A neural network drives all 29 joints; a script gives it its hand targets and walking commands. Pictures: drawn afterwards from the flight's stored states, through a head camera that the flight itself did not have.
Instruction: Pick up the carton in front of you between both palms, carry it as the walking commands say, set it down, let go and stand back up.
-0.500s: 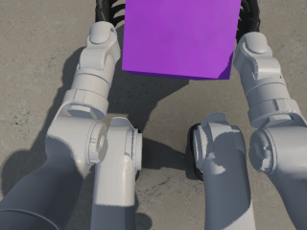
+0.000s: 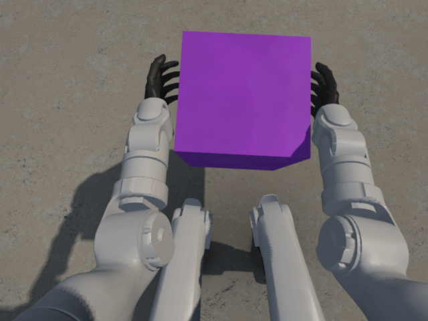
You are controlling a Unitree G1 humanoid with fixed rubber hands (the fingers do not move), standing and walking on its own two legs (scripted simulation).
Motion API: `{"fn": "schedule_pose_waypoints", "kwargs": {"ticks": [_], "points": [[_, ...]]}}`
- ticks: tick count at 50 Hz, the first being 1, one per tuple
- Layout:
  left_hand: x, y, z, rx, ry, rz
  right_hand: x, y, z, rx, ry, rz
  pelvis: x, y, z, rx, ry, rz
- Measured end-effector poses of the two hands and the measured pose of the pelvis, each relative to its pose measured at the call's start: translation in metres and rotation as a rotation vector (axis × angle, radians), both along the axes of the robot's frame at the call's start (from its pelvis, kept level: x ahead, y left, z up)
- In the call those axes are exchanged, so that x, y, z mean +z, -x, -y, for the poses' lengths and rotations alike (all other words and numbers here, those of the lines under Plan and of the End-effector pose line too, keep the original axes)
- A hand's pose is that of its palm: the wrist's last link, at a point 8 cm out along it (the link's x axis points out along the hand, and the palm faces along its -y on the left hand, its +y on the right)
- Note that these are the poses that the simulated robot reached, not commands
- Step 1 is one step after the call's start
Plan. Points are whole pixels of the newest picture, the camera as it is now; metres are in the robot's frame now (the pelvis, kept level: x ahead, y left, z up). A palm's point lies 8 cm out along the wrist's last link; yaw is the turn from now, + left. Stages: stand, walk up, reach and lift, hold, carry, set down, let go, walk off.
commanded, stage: reach and lift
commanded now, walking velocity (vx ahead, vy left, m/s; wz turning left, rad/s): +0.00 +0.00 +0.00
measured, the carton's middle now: (237, 115) +0.48 -0.03 -0.13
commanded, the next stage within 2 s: none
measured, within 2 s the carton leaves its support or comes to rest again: neither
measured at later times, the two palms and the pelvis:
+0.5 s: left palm (108, 77) +0.45 +0.14 +0.10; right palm (365, 80) +0.44 -0.16 +0.09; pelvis +0.05 +0.00 +0.14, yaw +0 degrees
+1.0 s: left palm out of the picture +0.40 +0.14 +0.25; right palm out of the picture +0.39 -0.16 +0.24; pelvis +0.11 +0.00 +0.26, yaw +0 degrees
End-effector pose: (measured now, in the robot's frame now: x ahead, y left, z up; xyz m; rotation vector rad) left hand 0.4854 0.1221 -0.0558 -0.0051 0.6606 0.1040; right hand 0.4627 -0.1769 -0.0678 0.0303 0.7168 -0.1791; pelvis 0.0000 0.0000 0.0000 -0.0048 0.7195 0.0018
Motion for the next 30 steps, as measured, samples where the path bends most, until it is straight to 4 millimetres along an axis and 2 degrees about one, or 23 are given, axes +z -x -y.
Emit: {"fn": "schedule_pose_waypoints", "kwargs": {"ticks": [7,14,22,30], "points": [[0.038,0.009,-0.001,0.024,0.018,0.007,0.039,0.005,-0.001,0.008,-0.002,0.009,0.033,-0.013,0.001,-0.006,-0.004,0.024],[0.081,0.025,-0.009,0.037,0.01,-0.014,0.081,0.016,-0.009,0.017,-0.011,-0.013,0.075,-0.029,0.002,-0.006,-0.006,0.077],[0.139,0.033,-0.015,0.043,0.019,-0.002,0.139,0.024,-0.014,0.013,-0.014,0.0,0.121,-0.047,0.001,-0.004,-0.002,0.159],[0.189,0.047,-0.014,0.036,0.018,-0.01,0.192,0.038,-0.013,0.013,-0.008,-0.009,0.171,-0.069,-0.002,-0.001,0.002,0.251]]}}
